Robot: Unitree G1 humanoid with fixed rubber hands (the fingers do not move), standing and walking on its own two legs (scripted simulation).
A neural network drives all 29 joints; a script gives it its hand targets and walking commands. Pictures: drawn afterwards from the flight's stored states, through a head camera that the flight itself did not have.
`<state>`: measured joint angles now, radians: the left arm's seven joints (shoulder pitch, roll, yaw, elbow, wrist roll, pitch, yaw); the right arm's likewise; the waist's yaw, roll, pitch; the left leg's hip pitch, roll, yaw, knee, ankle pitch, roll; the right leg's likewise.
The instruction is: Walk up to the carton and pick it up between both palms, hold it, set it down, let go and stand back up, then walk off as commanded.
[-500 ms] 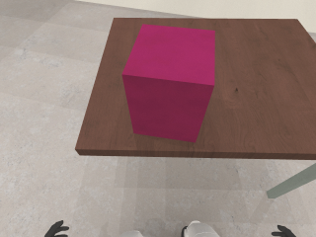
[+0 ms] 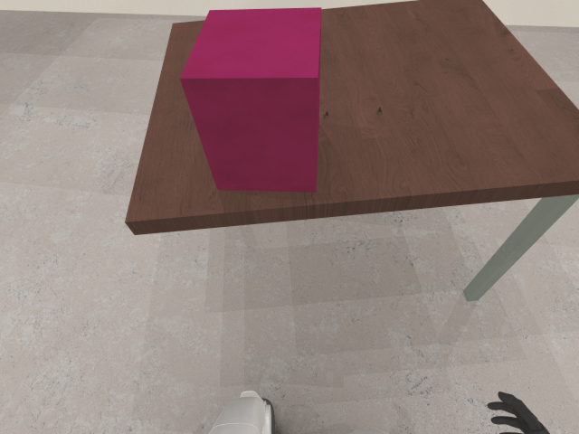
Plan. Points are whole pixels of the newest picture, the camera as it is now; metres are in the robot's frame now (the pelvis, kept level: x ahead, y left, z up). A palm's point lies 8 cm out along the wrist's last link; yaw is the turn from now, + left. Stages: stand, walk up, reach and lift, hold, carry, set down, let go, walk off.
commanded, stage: walk off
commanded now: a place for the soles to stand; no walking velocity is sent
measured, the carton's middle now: (265, 105) +0.66 +0.04 +0.05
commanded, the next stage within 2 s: stand in 0.78 s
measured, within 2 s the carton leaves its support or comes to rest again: neither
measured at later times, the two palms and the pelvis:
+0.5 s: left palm out of the picture +0.00 +0.31 -0.10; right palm out of the picture +0.02 -0.29 -0.08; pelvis -0.06 +0.00 +0.01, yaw +4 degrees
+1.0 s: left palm out of the picture +0.03 +0.31 -0.08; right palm out of the picture +0.08 -0.28 -0.08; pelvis -0.05 +0.01 +0.02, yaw +4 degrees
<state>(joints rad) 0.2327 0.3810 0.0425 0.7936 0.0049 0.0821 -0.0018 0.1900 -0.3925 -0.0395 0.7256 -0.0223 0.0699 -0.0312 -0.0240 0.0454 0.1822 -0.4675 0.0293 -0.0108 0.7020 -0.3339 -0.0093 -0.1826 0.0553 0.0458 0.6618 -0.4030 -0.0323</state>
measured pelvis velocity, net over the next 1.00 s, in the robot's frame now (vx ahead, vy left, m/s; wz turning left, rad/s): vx -0.05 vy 0.01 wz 0.07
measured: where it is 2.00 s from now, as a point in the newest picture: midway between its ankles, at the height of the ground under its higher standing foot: outside the picture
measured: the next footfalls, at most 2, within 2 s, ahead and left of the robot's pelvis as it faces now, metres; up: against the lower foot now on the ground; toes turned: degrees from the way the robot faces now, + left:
left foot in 0.32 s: -0.03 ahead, +0.14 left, +0.00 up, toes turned +0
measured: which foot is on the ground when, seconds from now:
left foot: up 0.00-0.30, down 0.32-1.00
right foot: down 0.00-1.00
